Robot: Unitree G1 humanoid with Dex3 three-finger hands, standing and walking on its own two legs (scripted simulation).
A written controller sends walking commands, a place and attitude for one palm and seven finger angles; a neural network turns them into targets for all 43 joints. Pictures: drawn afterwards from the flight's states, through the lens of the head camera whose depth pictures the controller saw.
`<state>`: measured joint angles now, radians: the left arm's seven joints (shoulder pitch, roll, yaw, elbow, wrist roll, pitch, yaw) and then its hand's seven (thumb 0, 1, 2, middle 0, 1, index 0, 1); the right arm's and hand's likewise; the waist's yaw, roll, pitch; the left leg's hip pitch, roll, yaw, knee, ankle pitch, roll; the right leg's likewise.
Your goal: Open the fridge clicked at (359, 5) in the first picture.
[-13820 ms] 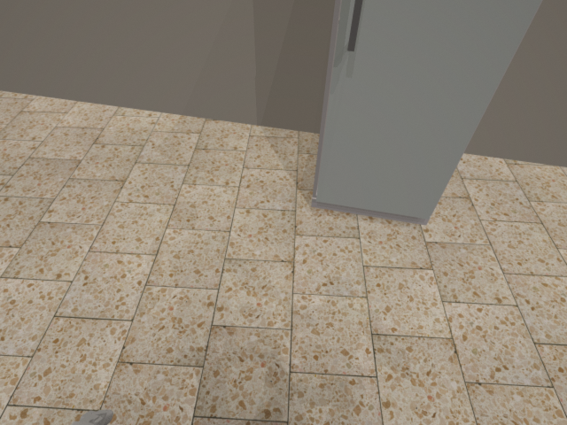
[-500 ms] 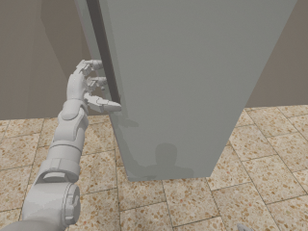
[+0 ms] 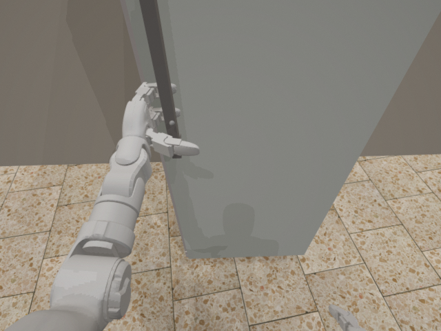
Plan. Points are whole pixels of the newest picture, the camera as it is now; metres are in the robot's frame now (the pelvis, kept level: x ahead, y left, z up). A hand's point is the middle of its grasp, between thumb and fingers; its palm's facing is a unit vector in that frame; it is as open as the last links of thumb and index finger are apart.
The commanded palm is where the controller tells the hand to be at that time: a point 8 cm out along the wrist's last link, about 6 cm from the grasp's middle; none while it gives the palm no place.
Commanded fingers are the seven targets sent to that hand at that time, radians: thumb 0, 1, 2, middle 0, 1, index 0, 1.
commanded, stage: slide the fingers in behind the handle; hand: left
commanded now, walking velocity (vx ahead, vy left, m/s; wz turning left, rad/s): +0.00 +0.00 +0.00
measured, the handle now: (163, 64) +0.49 +0.12 +0.25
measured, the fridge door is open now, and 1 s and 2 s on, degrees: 0 0 0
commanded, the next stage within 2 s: grip the handle and tug to test in 0.92 s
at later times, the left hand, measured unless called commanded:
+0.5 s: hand (180, 124) +0.43 +0.09 +0.17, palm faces +0.06 -1.00 +0.01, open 14.0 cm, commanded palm +0.40 +0.14 +0.16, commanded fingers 0.00 -0.50 0.30 -0.30 -1.20 -0.30 -1.20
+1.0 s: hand (179, 124) +0.43 +0.09 +0.17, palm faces +0.07 -1.00 +0.00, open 14.0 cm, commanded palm +0.39 +0.15 +0.16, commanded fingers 0.00 -0.50 0.30 -0.30 -1.20 -0.30 -1.20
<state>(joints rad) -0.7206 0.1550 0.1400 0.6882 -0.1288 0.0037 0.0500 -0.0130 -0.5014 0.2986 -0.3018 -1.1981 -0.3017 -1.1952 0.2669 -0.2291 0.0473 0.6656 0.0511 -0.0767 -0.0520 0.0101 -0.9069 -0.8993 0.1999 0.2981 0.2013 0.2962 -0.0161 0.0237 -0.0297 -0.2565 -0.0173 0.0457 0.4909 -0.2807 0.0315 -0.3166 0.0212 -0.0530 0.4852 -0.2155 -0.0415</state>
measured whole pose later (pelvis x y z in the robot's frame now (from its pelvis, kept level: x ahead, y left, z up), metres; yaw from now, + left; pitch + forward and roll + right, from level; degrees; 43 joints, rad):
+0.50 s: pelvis +0.00 +0.00 +0.00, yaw +0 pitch +1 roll +0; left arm -0.66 0.11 0.09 0.57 -0.12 0.06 0.10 -0.01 -0.50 0.30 -0.30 -1.20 -0.30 -1.20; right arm 0.26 -0.23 0.03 0.67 0.05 -0.05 -0.05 0.01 -0.91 -0.90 0.20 0.30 0.20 0.30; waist -0.01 0.03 -0.03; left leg -0.22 -0.01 0.04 0.47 -0.28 0.03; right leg -0.27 0.03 -0.05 0.46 -0.21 -0.05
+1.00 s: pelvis +0.00 -0.01 +0.00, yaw +0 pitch +1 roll +0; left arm -0.70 0.13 0.11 0.64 -0.13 0.04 0.09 -0.01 -0.50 0.30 -0.30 -1.20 -0.30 -1.19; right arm 0.26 -0.23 0.04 0.68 0.05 -0.04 -0.06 0.01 -0.91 -0.90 0.20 0.30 0.20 0.30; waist -0.02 0.03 -0.02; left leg -0.22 -0.01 0.04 0.46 -0.26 0.02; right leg -0.28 0.03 -0.06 0.45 -0.20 -0.05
